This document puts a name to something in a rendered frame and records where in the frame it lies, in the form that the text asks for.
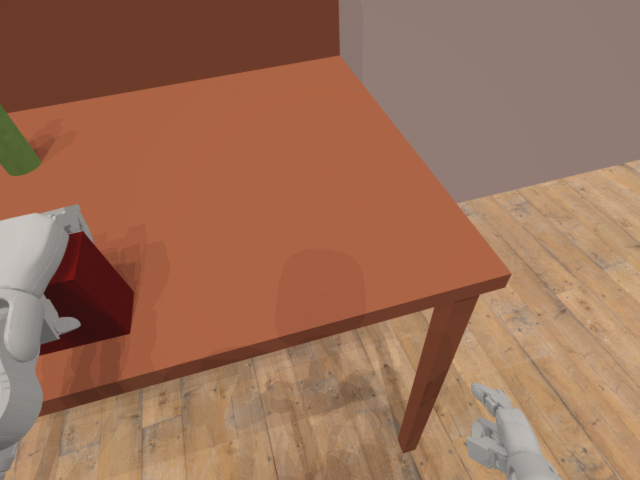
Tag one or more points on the robot right forearm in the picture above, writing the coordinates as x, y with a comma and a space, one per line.
530, 466

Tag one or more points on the right robot hand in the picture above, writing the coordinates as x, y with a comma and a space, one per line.
490, 444

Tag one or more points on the left robot hand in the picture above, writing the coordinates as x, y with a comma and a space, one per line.
32, 247

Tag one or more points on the robot left forearm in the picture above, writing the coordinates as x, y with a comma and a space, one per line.
21, 396

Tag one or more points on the table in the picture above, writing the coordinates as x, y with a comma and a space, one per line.
241, 180

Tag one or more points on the sponge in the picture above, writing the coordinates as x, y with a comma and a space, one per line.
88, 288

